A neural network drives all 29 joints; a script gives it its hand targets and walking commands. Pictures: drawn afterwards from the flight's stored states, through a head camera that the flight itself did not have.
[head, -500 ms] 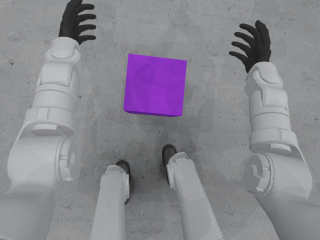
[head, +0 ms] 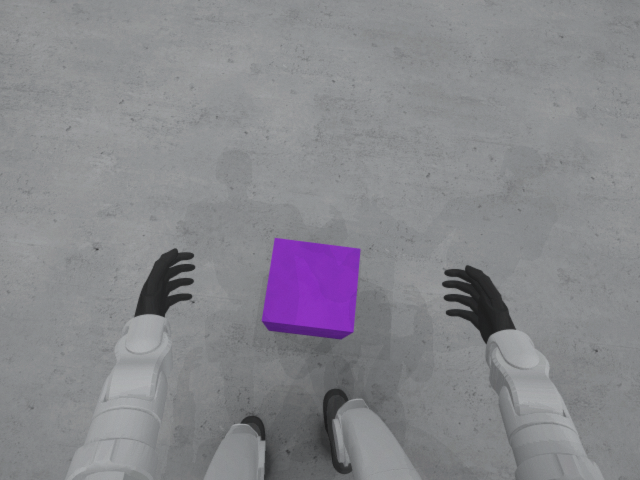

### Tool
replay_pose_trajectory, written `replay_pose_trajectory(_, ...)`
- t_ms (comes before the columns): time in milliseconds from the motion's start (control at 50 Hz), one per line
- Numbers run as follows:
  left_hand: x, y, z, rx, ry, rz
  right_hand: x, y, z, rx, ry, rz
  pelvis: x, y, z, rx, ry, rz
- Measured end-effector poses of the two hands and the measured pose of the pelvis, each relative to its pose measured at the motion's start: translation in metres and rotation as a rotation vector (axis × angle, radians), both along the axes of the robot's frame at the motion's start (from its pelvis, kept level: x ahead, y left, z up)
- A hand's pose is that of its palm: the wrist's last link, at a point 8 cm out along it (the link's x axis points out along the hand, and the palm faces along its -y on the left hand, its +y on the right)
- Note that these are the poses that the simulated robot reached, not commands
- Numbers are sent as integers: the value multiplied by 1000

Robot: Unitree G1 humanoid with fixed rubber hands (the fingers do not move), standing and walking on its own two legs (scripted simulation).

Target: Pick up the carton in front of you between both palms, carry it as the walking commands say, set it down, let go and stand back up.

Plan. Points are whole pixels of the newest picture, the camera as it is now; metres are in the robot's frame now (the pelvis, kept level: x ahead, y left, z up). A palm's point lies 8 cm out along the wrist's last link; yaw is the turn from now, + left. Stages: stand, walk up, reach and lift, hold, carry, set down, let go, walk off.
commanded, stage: let go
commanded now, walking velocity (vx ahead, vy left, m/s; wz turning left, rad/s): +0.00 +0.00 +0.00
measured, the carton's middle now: (310, 293) +0.43 -0.05 -0.61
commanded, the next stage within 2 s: stand in 0.86 s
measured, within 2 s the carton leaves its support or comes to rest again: neither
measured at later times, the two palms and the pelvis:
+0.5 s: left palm (29, 438) +0.21 +0.27 -0.02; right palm (487, 400) +0.19 -0.20 -0.02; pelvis +0.04 +0.04 +0.04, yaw -1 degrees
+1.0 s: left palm (41, 469) +0.17 +0.27 -0.05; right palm (535, 420) +0.17 -0.25 -0.04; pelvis +0.05 +0.02 +0.03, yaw -5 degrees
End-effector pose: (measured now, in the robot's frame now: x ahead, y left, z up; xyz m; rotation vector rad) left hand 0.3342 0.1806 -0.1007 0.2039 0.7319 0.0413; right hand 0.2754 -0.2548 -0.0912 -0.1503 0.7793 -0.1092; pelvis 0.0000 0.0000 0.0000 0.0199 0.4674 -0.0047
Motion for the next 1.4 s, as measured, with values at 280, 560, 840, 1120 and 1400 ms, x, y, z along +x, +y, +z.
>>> replay_pose_trajectory(280,-84,52,52,-9,24,2,-82,36,57,6,17,-17,31,19,37,-27,-295,-11)
replay_pose_trajectory(560,-132,93,79,-3,49,28,-79,62,66,3,10,32,39,42,43,-43,-499,-16)
replay_pose_trajectory(840,-133,76,72,-5,51,36,-81,39,70,-59,37,-10,38,30,39,-40,-529,-25)
replay_pose_trajectory(1120,-159,88,34,133,234,-16,-142,-16,28,-158,138,-144,64,14,26,-57,-393,-106)
replay_pose_trajectory(1400,-121,57,13,113,243,-78,-173,-16,5,-124,249,-247,80,5,15,-54,-381,-162)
